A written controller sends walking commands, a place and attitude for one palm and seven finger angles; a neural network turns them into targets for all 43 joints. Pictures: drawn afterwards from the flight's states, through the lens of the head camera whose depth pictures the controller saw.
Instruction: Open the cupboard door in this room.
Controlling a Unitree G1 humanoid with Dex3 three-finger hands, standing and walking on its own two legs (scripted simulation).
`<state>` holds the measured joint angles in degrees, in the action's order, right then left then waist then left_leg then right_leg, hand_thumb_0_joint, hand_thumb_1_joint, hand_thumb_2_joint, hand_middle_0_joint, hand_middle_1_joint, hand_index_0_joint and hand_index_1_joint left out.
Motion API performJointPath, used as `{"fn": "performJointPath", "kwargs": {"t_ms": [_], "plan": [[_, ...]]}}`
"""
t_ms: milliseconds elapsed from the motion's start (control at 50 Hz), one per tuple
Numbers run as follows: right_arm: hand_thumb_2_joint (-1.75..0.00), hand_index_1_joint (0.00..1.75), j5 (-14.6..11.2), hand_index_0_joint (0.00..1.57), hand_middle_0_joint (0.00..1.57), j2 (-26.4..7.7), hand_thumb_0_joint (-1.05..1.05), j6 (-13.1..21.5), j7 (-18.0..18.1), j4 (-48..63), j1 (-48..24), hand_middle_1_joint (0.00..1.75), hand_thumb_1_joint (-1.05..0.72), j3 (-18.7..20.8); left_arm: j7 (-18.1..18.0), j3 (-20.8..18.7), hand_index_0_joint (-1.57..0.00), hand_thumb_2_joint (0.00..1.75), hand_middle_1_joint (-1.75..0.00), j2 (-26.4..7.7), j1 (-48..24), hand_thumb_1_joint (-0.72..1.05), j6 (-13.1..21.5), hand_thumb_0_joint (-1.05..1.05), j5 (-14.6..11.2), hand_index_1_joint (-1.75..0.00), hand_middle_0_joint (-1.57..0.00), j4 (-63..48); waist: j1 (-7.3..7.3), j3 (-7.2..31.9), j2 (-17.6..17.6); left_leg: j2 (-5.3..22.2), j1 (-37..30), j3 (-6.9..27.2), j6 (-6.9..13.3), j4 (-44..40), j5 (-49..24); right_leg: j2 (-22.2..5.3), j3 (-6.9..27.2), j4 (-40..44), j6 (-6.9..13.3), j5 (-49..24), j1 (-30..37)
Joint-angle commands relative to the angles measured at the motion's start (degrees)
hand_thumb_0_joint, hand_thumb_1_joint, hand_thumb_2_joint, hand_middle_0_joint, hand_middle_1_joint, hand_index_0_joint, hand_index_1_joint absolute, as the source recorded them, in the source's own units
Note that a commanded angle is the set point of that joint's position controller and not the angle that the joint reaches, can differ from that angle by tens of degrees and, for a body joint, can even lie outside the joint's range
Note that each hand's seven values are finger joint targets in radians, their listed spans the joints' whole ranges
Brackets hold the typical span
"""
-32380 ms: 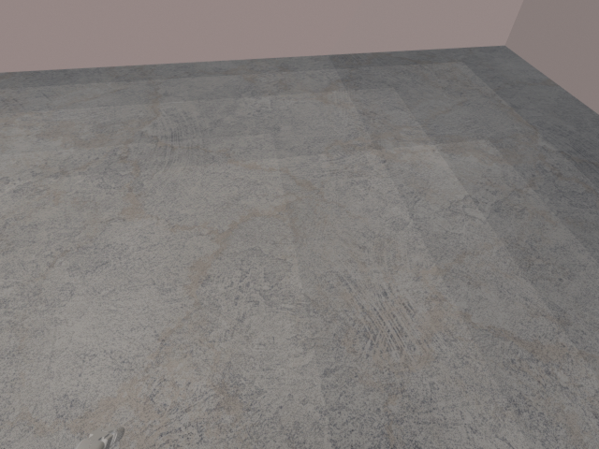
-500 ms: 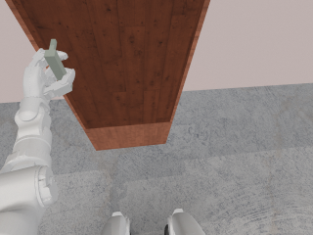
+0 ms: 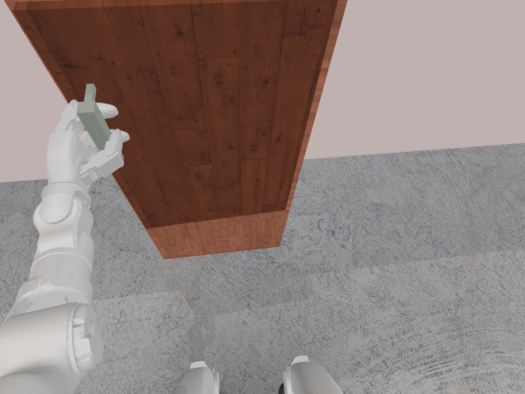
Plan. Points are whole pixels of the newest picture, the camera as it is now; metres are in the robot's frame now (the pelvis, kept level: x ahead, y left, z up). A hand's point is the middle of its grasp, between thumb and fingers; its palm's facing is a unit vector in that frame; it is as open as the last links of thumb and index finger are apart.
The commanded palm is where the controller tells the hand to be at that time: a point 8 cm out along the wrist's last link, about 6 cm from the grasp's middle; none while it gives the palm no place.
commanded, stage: pull the door open along its arc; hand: left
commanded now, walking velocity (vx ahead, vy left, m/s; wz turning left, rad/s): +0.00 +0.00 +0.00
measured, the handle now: (104, 127) +0.52 +0.23 +0.07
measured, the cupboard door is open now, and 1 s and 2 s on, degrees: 2 43 45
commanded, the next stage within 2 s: open thumb and fingers to let go in 0.70 s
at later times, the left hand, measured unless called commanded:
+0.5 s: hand (175, 246) +0.31 +0.10 +0.08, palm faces +0.43 -0.90 +0.06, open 6.3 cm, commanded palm +0.24 +0.15 +0.07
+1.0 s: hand (210, 271) +0.27 +0.06 +0.07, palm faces +0.49 -0.87 -0.03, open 6.6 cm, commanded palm +0.22 +0.09 +0.07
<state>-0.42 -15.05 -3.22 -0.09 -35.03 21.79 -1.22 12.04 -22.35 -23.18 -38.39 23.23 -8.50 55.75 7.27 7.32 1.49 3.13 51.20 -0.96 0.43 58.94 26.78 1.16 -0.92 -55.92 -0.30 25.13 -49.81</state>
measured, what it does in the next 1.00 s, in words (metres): shifts its weight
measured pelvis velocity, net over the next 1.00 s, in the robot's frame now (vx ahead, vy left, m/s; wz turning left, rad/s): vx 0.02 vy -0.06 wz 0.10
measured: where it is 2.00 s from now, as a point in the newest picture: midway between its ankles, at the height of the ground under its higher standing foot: outside the picture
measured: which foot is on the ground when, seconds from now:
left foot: down 0.00-1.00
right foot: down 0.00-1.00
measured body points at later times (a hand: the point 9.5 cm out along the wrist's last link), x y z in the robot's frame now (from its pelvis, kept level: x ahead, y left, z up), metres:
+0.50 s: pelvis +0.02 -0.01 +0.01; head +0.06 -0.01 +0.46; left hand +0.28 +0.15 +0.08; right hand +0.22 -0.21 -0.08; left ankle +0.01 +0.11 -0.67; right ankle +0.01 -0.13 -0.67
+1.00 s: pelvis +0.02 -0.06 +0.01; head +0.05 -0.08 +0.46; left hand +0.24 +0.10 +0.08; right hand +0.21 -0.26 -0.09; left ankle +0.01 +0.11 -0.67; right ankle +0.01 -0.13 -0.67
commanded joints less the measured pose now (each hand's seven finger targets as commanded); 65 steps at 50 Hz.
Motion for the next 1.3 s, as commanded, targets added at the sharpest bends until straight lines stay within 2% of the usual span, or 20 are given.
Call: {"fn": "performJointPath", "kwargs": {"t_ms": [0, 100, 140, 160, 180, 220, 300, 360, 400, 440, 540, 620, 720, 760, 780, 820, 920, 1020, 1180, 1280], "plan": [[-0.9, 0.3, -0.32, 0.2, 0.2, -8.73, 0.0, 2.02, 0.57, 7.03, 3.75, 0.3, -0.9, 3.99, 0.97, 0.6, -0.4, 0.9, -1.35, -9.71, -7.92, 0.9, 3.7, 0.0, -2.13, -1.35, -0.4, -20.06, -3.66, 26.2, 3.88, -2.52, -18.42, 0.65, 0.78, -7.88, -23.39, 1.69, -0.7, 6.47, 1.72, -24.17, 17.57], [-0.9, 0.3, -0.9, 0.2, 0.2, -7.78, 0.0, 2.99, 0.01, 9.46, 0.9, 0.3, -0.9, 4.1, -0.09, 4.84, -0.4, 0.9, -1.35, -2.3, 6.55, 0.9, 2.66, 0.0, -4.31, -1.35, -0.4, -30.34, -4.98, 21.89, 1.96, -2.45, -19.06, -0.07, 0.84, -9.82, -24.75, 1.57, -1.38, 7.61, 1.66, -25.66, 19.47], [-0.9, 0.3, -1.06, 0.2, 0.2, -7.3, 0.0, 3.48, -0.21, 9.8, -0.21, 0.3, -0.9, 4.26, -0.83, 7.64, -0.4, 0.9, -1.35, 0.96, 10.52, 0.9, 2.32, 0.0, -4.5, -1.35, -0.4, -34.5, -4.73, 19.8, 0.71, -2.26, -19.56, 0.05, 0.71, -10.35, -24.7, 1.41, -1.72, 7.82, 1.37, -25.65, 19.15], [-0.9, 0.3, -0.25, 0.2, 0.2, -5.51, 0.0, 4.16, -0.34, 10.15, -2.27, 0.3, -0.9, 4.38, -9.54, -0.07, -0.4, 0.9, -1.35, 2.61, 12.36, 0.9, 1.71, 0.0, -8.34, -1.35, -0.4, -39.24, -10.29, 19.92, -0.5, -2.52, -17.27, -0.03, -0.07, -11.39, -24.66, 1.24, -2.74, 7.99, 1.18, -24.13, 20.74], [-0.9, 0.3, -0.12, 0.2, 0.2, -5.23, 0.0, 4.93, -0.95, 10.61, -3.2, 0.3, -0.9, 4.19, -13.8, 6.64, -0.4, 0.9, -1.35, 8.7, 17.44, 0.9, 0.94, 0.0, -6.3, -1.35, -0.4, -41.27, -8.13, 18.42, 1.57, -2.5, -19.1, -0.28, -0.31, -11.42, -25.0, 1.23, -2.99, 7.96, 1.08, -23.47, 19.89], [-0.9, 0.3, 0.25, 0.2, 0.2, -4.78, 0.0, 5.79, -1.94, 10.86, -4.48, 0.3, -0.9, 3.94, -19.12, 10.81, -0.4, 0.9, -1.35, 13.5, 24.0, 0.9, 0.19, 0.0, -4.15, -1.35, -0.4, -45.78, -7.88, 16.14, 1.59, -2.19, -19.56, 0.33, -0.7, -11.37, -25.84, 0.92, -3.79, 7.59, 1.2, -22.26, 18.57], [-0.9, 0.3, 2.14, 0.2, 0.2, -3.91, 0.0, 6.09, -3.04, 11.99, -6.25, 0.3, -0.9, 4.34, -30.19, 17.33, -0.4, 0.9, -1.35, 18.64, 33.36, 0.9, -0.45, 0.0, 3.18, -1.35, -0.4, -57.1, -8.39, 17.98, -2.71, -1.84, -20.88, 0.75, -0.77, -10.77, -28.88, 0.34, -3.75, 6.26, 1.29, -24.18, 20.76], [-0.9, 0.3, 3.01, 0.2, 0.2, -2.99, 0.0, 5.78, -3.4, 12.65, -8.45, 0.3, -0.9, 4.12, -37.53, 23.5, -0.4, 0.9, -1.35, 23.49, 35.74, 0.9, -2.45, 0.0, 8.93, -1.35, -0.4, -61.61, -7.7, 15.45, -1.37, -2.19, -20.14, 0.79, -0.76, -10.87, -23.89, -0.25, -3.67, 6.3, 1.52, -21.46, 19.44], [-0.9, 0.3, 3.67, 0.2, 0.2, -2.69, 0.0, 5.2, -2.88, 13.26, -9.51, 0.3, -0.9, 3.85, -42.42, 23.86, -0.4, 0.9, -1.35, 24.05, 40.97, 0.9, -4.37, 0.0, 11.59, -1.35, -0.4, -61.7, -8.11, 13.2, -5.7, -2.46, -18.22, 1.43, -0.5, -11.26, -20.28, -0.23, -3.53, 7.17, 1.65, -19.33, 20.56], [-0.9, 0.3, 4.0, 0.2, 0.2, -1.67, 0.0, 4.94, -2.35, 13.78, -11.11, 0.3, -0.9, 3.45, -44.54, 27.94, -0.4, 0.9, -1.35, 27.3, 41.89, 0.9, -5.95, 0.0, 13.84, -1.35, -0.4, -63.84, -7.62, 12.61, -4.5, -2.84, -18.53, 1.11, -0.47, -11.1, -18.19, -0.58, -3.23, 7.9, 1.74, -18.38, 20.39], [-0.9, 0.3, 4.31, 0.2, 0.2, 0.22, 0.0, 4.59, -1.22, 15.38, -12.92, 0.3, -0.9, 2.46, -43.79, 34.81, -0.4, 0.9, -1.35, 30.79, 54.86, 0.9, -8.26, 0.0, 16.53, -1.35, -0.4, -70.99, -8.04, 12.73, -3.55, -3.21, -20.5, 0.56, -0.28, -11.12, -19.72, -0.77, -2.88, 9.16, 2.17, -22.43, 23.72], [-0.9, 0.3, 3.68, 0.2, 0.2, 0.66, 0.0, 4.77, -1.27, 16.11, -15.69, 0.3, -0.9, 1.63, -41.29, 36.87, -0.4, 0.9, -1.35, 33.19, 65.52, 0.9, -9.45, 0.0, 12.62, -1.35, -0.4, -74.49, -8.72, 9.19, -5.97, -3.69, -19.65, 0.68, -0.17, -11.2, -17.94, -1.02, -2.67, 11.31, 1.73, -24.42, 25.98], [-0.9, 0.3, 4.46, 0.2, 0.2, 0.93, 0.0, 6.44, -1.29, 15.04, -16.71, 0.3, -0.9, 1.15, -43.04, 39.24, -0.4, 0.9, -1.35, 35.5, 57.4, 0.9, -9.62, 0.0, 14.12, -1.35, -0.4, -73.44, -6.98, 6.63, -3.79, -4.19, -18.08, 1.78, -0.24, -8.39, -15.17, -2.01, -1.05, 11.3, 0.91, -23.35, 21.5], [-0.9, 0.3, 4.77, 0.2, 0.2, 0.8, 0.0, 6.89, -0.92, 14.05, -16.34, 0.3, -0.9, 1.28, -44.13, 37.12, -0.4, 0.9, -1.35, 34.01, 53.54, 0.9, -9.2, 0.0, 14.8, -1.35, -0.4, -70.53, -6.75, 6.45, -5.19, -4.43, -16.6, 2.13, -0.42, -7.62, -13.14, -2.4, -0.18, 11.48, 0.56, -20.8, 19.79], [-0.9, 0.3, 4.96, 0.2, 0.2, 0.65, 0.0, 6.99, -0.5, 13.25, -16.34, 0.3, -0.9, 1.29, -44.96, 35.41, -0.4, 0.9, -1.35, 32.28, 47.45, 0.9, -8.65, 0.0, 14.98, -1.35, -0.4, -69.68, -6.0, 5.81, -5.22, -4.54, -15.83, 2.26, -0.38, -7.03, -11.96, -2.71, 0.5, 11.77, 0.39, -18.68, 18.24], [-0.9, 0.3, 5.09, 0.2, 0.2, 0.75, 0.0, 7.53, -0.09, 13.29, -16.13, 0.3, -0.9, 1.76, -45.12, 35.14, -0.39, 0.84, -1.34, 32.05, 47.56, 0.76, -8.07, 0.0, 15.04, -1.34, -0.39, -69.28, -6.81, 7.96, -5.66, -4.85, -15.73, 2.07, -0.38, -6.68, -11.11, -3.52, 2.29, 12.89, 0.03, -17.36, 19.36], [-0.9, 0.3, 4.82, 0.2, 0.2, 0.54, 0.0, 8.08, 0.68, 13.08, -14.37, 0.3, -0.9, 2.39, -43.36, 34.45, -0.36, 0.69, -1.3, 30.4, 47.99, 0.41, -6.59, 0.0, 13.87, -1.3, -0.36, -69.59, -7.26, 13.28, -8.42, -4.89, -14.78, 2.2, -0.36, -6.96, -12.66, -5.14, 5.31, 13.03, -1.03, -25.45, 25.42], [-0.9, 0.3, 4.81, 0.2, 0.2, -0.1, 0.0, 8.5, 0.88, 12.21, -13.78, 0.3, -0.9, 2.62, -41.67, 35.13, -0.34, 0.54, -1.26, 29.93, 46.55, 0.06, -5.04, 0.0, 14.29, -1.26, -0.34, -67.79, -5.96, 10.57, -9.42, -4.46, -13.64, 2.72, 0.02, -6.95, -11.23, -5.58, 5.95, 13.64, -1.29, -23.27, 23.46], [-0.9, 0.3, 4.73, 0.2, 0.2, -0.04, 0.0, 8.99, 1.23, 12.39, -14.23, 0.3, -0.9, 2.72, -41.82, 33.21, -0.3, 0.3, -1.2, 29.02, 45.09, -0.5, -3.74, 0.0, 13.38, -1.2, -0.3, -66.04, -6.84, 10.14, -9.44, -4.57, -12.81, 2.58, 0.05, -7.14, -8.65, -5.6, 6.45, 14.99, -0.79, -14.18, 22.2], [-0.9, 0.3, 4.65, 0.2, 0.2, -0.01, 0.0, 9.15, 1.24, 12.34, -14.36, 0.3, -0.9, 2.72, -42.81, 33.96, -0.27, 0.3, -1.05, 29.86, 42.42, -0.5, -3.51, 0.0, 13.83, -1.05, -0.27, -65.59, -6.45, 10.02, -8.2, -4.51, -13.95, 2.22, 0.25, -7.39, -8.51, -4.71, 4.59, 14.22, -0.15, -11.47, 20.13]]}}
